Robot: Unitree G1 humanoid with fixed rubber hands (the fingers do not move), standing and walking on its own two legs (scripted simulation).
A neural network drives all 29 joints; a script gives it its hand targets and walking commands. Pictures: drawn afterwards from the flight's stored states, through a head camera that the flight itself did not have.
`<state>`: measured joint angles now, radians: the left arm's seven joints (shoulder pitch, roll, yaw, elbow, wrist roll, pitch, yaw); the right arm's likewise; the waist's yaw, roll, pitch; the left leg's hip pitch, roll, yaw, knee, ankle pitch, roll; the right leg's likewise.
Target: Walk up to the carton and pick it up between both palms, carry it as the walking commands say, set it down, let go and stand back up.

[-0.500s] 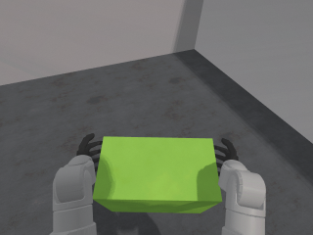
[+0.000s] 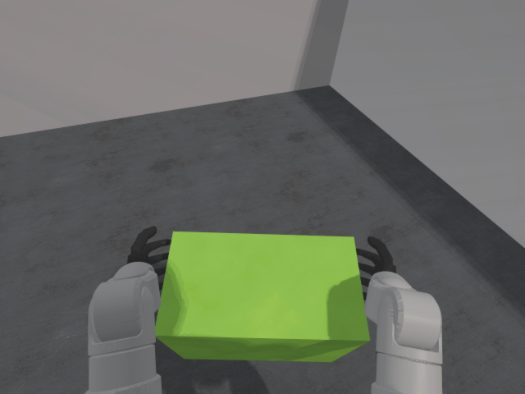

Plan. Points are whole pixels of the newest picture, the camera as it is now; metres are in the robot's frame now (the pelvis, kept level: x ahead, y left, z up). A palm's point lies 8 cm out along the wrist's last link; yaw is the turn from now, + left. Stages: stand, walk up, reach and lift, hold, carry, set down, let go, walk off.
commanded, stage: carry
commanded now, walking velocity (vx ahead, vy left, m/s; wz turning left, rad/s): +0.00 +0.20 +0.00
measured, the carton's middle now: (260, 303) +0.27 -0.01 -0.02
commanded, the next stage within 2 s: none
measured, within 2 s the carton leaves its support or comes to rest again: neither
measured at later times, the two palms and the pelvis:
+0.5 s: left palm (79, 293) +0.25 +0.25 +0.06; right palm (322, 289) +0.26 -0.09 +0.06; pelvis -0.01 +0.07 -0.01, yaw +3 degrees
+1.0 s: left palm out of the picture +0.21 +0.35 +0.05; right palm (254, 306) +0.24 +0.01 +0.06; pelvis -0.04 +0.15 -0.01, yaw +5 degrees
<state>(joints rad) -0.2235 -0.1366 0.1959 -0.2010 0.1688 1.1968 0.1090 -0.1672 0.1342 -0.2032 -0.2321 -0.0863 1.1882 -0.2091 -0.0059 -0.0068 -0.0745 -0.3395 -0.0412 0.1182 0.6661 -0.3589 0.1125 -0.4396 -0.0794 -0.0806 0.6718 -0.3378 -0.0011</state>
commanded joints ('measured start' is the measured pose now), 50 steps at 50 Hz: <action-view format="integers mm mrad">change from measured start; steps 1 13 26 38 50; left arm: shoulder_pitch -572 -581 -559 -565 -570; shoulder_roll -912 -928 -931 -934 -947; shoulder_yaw -773 -764 -812 -774 -829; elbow -163 -161 -267 -174 -299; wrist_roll -497 -497 -532 -523 -544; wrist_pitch -2 8 -8 5 -12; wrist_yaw -314 -319 -307 -330 -300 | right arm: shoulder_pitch -662 -729 -672 -750 -685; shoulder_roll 906 911 890 895 886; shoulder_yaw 779 821 786 831 787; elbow -159 -215 -273 -237 -306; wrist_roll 457 478 464 475 484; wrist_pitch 10 14 6 17 11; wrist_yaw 430 417 415 409 418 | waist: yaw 11 23 4 27 3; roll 194 -223 187 -194 147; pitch -260 -275 -375 -268 -385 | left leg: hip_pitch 104 -255 291 -281 381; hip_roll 253 130 276 114 284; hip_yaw -326 -134 -304 -179 -288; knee -205 145 -139 363 -153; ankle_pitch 716 -185 913 -168 979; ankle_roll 23 -108 43 -122 -34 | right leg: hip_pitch -21 329 -117 298 -207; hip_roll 8 -369 24 -393 5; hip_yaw -33 226 -46 298 -15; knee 130 -228 302 -253 469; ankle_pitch -170 500 -244 393 -252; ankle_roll -1 -118 43 -165 54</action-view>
